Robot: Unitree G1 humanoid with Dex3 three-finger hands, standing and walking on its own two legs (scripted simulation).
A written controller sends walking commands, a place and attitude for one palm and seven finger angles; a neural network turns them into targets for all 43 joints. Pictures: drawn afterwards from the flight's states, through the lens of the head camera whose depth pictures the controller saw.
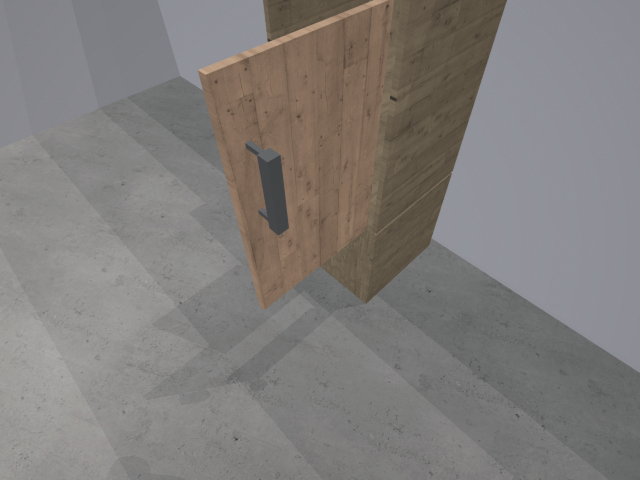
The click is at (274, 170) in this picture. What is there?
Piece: cupboard door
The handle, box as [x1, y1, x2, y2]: [245, 140, 288, 235]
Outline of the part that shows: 250,140 245,144 246,148 257,156 266,205 265,210 262,207 258,210 259,213 268,221 269,227 278,235 288,228 280,155 270,148 264,150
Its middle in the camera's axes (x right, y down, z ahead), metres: -0.09 -0.08 +0.65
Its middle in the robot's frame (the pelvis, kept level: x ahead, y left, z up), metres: +0.55 +0.12 +0.03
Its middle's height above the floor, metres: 0.81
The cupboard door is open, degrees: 90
